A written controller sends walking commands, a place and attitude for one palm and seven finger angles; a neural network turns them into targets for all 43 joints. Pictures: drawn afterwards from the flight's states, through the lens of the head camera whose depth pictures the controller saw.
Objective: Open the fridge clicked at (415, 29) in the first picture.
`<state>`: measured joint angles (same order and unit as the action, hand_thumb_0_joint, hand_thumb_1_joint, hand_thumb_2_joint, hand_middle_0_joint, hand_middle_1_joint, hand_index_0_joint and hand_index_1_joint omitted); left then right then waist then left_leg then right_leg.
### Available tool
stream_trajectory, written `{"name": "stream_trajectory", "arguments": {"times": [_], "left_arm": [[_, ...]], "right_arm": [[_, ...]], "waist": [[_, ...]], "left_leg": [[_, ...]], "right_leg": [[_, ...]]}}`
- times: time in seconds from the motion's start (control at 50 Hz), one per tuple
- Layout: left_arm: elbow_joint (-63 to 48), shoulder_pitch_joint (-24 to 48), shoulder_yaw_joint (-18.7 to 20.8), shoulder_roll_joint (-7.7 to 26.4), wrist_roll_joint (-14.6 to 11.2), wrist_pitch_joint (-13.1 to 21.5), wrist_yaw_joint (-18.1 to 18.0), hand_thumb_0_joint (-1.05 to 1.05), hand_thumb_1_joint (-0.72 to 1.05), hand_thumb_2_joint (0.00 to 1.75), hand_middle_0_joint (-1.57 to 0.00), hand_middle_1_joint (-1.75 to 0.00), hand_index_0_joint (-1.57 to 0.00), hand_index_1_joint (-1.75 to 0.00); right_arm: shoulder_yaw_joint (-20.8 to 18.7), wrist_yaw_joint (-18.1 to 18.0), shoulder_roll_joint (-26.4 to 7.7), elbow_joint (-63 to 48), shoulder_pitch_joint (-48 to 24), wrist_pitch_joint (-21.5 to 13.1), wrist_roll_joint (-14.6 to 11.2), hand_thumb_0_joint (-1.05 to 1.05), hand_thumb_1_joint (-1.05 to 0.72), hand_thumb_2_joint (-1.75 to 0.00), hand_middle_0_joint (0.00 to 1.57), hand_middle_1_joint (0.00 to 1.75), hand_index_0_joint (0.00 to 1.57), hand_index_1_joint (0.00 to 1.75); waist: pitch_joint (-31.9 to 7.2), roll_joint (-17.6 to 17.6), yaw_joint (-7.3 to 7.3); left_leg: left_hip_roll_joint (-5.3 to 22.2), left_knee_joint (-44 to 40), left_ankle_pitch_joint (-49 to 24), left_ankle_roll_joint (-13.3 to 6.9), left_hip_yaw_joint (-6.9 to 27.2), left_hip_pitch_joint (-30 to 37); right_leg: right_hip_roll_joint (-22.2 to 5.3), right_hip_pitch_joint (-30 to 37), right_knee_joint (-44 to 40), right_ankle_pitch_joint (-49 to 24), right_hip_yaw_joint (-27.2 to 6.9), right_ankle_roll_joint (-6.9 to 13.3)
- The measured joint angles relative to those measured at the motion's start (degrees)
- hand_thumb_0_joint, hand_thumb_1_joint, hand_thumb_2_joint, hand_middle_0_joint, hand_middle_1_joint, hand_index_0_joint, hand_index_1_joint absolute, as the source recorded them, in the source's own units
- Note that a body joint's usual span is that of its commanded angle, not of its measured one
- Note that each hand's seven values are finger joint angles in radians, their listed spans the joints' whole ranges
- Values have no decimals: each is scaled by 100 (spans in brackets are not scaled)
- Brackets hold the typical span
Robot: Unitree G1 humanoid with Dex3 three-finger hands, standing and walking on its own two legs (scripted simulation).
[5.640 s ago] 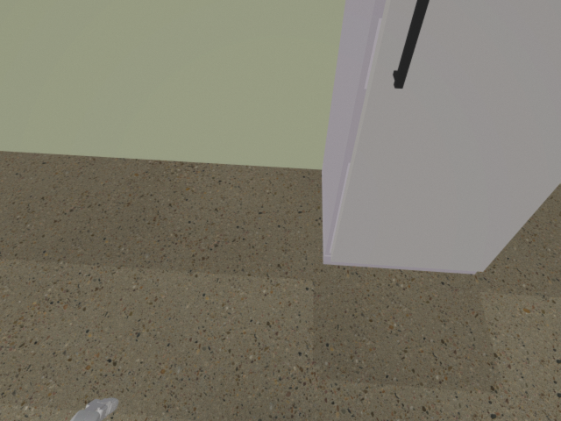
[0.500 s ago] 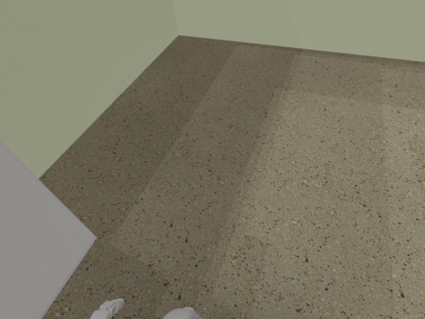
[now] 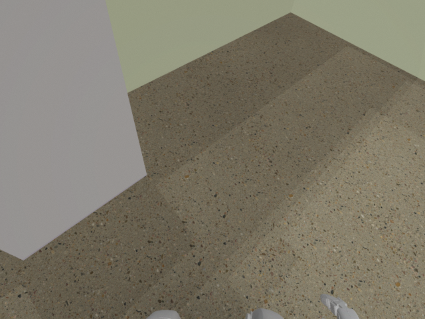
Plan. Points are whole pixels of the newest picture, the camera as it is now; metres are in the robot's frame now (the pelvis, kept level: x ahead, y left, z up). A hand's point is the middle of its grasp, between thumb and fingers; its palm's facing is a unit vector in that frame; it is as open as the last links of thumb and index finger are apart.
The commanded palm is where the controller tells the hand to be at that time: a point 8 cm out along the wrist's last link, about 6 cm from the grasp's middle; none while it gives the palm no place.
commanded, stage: turn to face it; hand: left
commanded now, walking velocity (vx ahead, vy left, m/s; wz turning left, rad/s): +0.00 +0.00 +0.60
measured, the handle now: out of the picture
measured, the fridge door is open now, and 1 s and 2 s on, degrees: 0 0 0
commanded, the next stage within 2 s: take the last steps up to it in 1.34 s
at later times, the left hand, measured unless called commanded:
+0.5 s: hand out of the picture +0.11 +0.19 -0.13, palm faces +0.25 -0.92 -0.29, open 7.4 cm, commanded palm none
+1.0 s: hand out of the picture -0.14 +0.17 -0.19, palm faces +0.61 -0.75 -0.26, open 7.4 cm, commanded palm none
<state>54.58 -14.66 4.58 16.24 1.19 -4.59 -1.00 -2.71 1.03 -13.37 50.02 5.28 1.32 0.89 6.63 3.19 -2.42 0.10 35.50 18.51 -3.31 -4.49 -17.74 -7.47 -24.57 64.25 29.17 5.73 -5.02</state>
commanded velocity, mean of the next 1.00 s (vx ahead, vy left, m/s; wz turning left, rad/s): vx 0.00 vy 0.00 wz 0.56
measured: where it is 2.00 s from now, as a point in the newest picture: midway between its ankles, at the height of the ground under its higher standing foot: outside the picture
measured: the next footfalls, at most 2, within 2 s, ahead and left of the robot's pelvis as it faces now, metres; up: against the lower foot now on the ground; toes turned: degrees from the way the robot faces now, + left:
right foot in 0.46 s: +0.06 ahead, -0.14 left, +0.00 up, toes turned +16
left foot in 0.94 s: -0.02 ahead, +0.10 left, +0.00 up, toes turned +41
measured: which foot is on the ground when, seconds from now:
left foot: down 0.00-0.46, up 0.48-0.92, down 0.94-1.00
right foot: up 0.00-0.44, down 0.46-0.94, up 0.96-1.00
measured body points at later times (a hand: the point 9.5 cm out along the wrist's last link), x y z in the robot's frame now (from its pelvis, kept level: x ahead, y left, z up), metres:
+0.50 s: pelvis +0.01 -0.04 +0.00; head +0.06 -0.06 +0.45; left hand +0.09 +0.24 -0.11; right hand +0.10 -0.28 -0.16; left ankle +0.00 +0.08 -0.72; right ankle +0.02 -0.15 -0.73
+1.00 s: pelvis -0.01 -0.01 -0.01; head +0.01 +0.04 +0.44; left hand -0.17 +0.21 -0.17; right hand +0.25 -0.15 -0.13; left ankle -0.05 +0.08 -0.73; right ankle +0.02 -0.16 -0.70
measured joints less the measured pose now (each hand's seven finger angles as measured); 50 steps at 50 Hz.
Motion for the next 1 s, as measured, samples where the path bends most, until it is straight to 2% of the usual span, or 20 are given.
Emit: {"name": "stream_trajectory", "arguments": {"times": [0.06,0.14,0.3,0.4,0.44,0.46,0.48,0.5,0.54,0.6,0.68,0.8,0.9,0.94,0.96,1.0], "left_arm": [[-91,176,12,-19,10,48,51,1,91,89,-19,-30,-20,-30],[-243,409,-5,-72,13,107,60,0,91,89,-19,-30,-20,-30],[-435,859,-55,-221,-17,112,20,0,91,89,-19,-30,-20,-30],[-583,1063,-137,-369,-70,164,-2,0,91,89,-20,-30,-20,-30],[-650,1066,-175,-420,-93,223,-7,0,91,89,-20,-30,-20,-30],[-690,1030,-197,-425,-95,271,-9,0,91,89,-20,-30,-20,-30],[-678,1011,-208,-470,-74,322,-29,0,91,89,-20,-30,-20,-30],[-664,973,-242,-510,-53,342,-41,0,91,89,-20,-30,-20,-30],[-634,844,-306,-573,-37,346,-46,0,91,89,-20,-30,-20,-30],[-558,631,-325,-625,-47,345,-49,0,90,89,-20,-30,-20,-30],[-473,413,-329,-649,-32,380,-45,0,90,89,-20,-30,-20,-30],[-344,102,-304,-612,24,369,-28,0,90,89,-20,-30,-20,-30],[-207,-128,-212,-408,61,293,-15,0,90,89,-20,-30,-20,-30],[-153,-245,-162,-287,34,263,-4,0,90,89,-20,-30,-20,-30],[-107,-251,-127,-202,3,227,6,0,90,89,-20,-30,-20,-30],[-28,-190,-87,-71,-18,92,-23,0,91,89,-20,-30,-20,-30]], "right_arm": [[32,-41,52,28,87,6,8,0,-90,-90,20,30,20,30],[48,-47,126,89,260,8,9,0,-90,-90,20,30,20,30],[-13,-49,214,216,667,39,46,1,-90,-90,20,30,21,30],[-97,-62,126,309,873,115,65,1,-90,-90,20,30,20,30],[-138,-59,74,347,947,152,50,1,-90,-90,20,30,20,30],[-159,-54,56,357,1002,165,28,1,-90,-90,20,30,20,30],[-190,-52,9,391,1002,182,-1,1,-90,-90,20,30,20,30],[-220,-58,-31,419,1000,210,-3,1,-90,-90,20,30,20,30],[-274,-50,-104,437,1033,263,27,1,-90,-90,20,30,20,30],[-315,4,-187,478,1036,309,48,1,-90,-90,20,30,20,30],[-314,46,-253,507,964,367,50,1,-91,-90,20,30,20,30],[-262,61,-290,507,625,432,43,1,-91,-90,19,30,20,30],[-161,75,-227,345,248,331,10,1,-91,-90,19,30,20,30],[-115,84,-213,219,167,222,15,1,-91,-90,19,30,20,30],[-108,78,-173,176,107,141,24,1,-91,-90,19,30,20,30],[-42,61,-95,101,19,36,-10,1,-91,-90,19,30,20,30]], "waist": [[-65,-71,55],[-176,-131,144],[-290,-247,411],[-270,-446,563],[-291,-520,580],[-331,-515,565],[-316,-602,544],[-306,-667,555],[-332,-710,593],[-365,-690,595],[-320,-622,559],[-157,-487,369],[-28,-281,145],[-50,-191,90],[-32,-81,79],[40,51,-10]], "left_leg": [[-83,-416,-253,-44,180,157],[-206,-770,-476,-88,418,273],[-417,-852,-602,-43,897,197],[-519,-699,-605,91,1234,17],[-579,-559,-566,178,1365,-90],[-641,-426,-510,230,1405,-168],[-613,-140,-247,305,1420,-276],[-591,346,245,394,1347,-433],[-563,1558,749,528,1101,-793],[-324,2859,559,697,785,-1125],[24,3376,263,835,649,-1240],[281,2606,410,863,435,-999],[258,1113,468,701,28,-439],[177,195,-41,549,-119,-40],[88,155,-47,342,-140,-52],[7,318,66,87,-134,-93]], "right_leg": [[77,-290,242,-524,-264,-57],[130,-375,6,-843,-494,-125],[371,-64,-944,-601,-660,-137],[628,353,-1949,-499,-685,-28],[710,688,-2722,-874,-655,25],[694,923,-3233,-1125,-634,104],[732,1001,-3349,-1113,-565,291],[736,1026,-3305,-1066,-484,444],[632,1158,-3325,-1013,-309,597],[479,1411,-3515,-1052,-99,614],[312,1619,-3599,-1033,216,594],[74,1696,-3476,-913,649,499],[-150,1574,-3103,-704,946,315],[-282,1412,-2688,-507,1034,205],[-367,1206,-2224,-400,889,162],[-245,720,-1085,180,330,99]]}}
